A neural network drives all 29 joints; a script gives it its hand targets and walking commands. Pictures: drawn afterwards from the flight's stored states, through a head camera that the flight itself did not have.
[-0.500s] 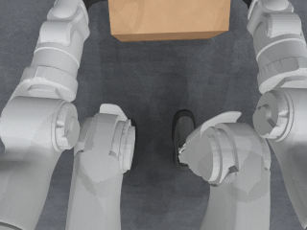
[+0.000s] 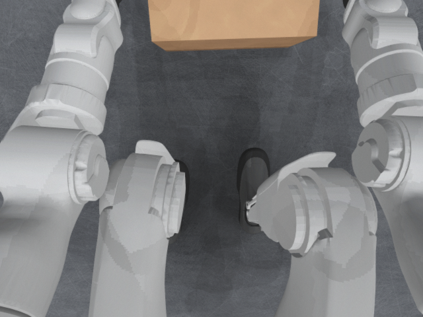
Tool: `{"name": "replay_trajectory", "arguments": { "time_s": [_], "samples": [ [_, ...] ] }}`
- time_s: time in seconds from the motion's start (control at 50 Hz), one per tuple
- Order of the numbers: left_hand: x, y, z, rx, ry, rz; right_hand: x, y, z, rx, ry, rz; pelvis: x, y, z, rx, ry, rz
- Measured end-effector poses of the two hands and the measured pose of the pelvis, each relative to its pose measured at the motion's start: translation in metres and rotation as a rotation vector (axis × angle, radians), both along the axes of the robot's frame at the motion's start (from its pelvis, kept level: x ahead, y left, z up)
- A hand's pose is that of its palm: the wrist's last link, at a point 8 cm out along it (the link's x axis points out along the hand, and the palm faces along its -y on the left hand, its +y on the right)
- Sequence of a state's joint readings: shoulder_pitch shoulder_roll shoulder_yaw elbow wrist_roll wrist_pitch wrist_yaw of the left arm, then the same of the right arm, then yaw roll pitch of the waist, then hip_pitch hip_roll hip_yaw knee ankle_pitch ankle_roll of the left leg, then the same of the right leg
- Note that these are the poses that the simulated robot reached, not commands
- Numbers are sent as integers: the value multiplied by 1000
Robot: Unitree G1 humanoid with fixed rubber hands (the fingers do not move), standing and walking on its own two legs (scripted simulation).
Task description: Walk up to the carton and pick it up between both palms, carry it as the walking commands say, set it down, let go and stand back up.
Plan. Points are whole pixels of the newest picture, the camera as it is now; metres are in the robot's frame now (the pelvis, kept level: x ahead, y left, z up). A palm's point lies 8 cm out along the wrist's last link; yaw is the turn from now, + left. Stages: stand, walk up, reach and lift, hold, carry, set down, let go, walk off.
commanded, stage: set down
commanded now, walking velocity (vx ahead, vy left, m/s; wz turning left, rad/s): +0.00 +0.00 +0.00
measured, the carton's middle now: out of the picture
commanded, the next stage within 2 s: let go in 1.94 s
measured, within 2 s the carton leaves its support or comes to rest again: neither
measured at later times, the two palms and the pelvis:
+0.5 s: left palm out of the picture +0.53 +0.18 -0.18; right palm out of the picture +0.54 -0.20 -0.18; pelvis +0.00 +0.00 +0.00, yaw +0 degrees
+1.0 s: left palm out of the picture +0.55 +0.18 -0.05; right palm out of the picture +0.56 -0.20 -0.05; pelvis -0.01 +0.00 +0.07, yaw +1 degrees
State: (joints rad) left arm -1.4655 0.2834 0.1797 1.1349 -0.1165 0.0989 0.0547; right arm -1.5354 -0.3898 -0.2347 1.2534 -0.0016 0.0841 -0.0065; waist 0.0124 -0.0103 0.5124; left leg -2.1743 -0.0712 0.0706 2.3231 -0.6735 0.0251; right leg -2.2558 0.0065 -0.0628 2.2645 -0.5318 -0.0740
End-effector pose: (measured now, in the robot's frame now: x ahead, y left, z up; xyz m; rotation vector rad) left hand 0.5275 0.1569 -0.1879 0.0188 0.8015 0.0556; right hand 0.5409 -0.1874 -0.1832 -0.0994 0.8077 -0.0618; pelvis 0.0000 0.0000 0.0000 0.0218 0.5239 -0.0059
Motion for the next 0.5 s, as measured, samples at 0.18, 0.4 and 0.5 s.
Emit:
{"name": "replay_trajectory", "arguments": {
  "time_s": [0.18,0.4,0.5],
  "samples": [
    [-2,6,-4,29,18,35,-5,1,-7,-11,20,-11,0,0,0,0,1,1],
    [1,27,0,57,-3,73,-4,-5,-6,-21,13,-25,0,-1,-3,-1,-8,1],
    [7,26,6,52,-35,70,1,-9,0,-24,-17,-34,0,-1,-3,-1,-8,1]
  ]
}}
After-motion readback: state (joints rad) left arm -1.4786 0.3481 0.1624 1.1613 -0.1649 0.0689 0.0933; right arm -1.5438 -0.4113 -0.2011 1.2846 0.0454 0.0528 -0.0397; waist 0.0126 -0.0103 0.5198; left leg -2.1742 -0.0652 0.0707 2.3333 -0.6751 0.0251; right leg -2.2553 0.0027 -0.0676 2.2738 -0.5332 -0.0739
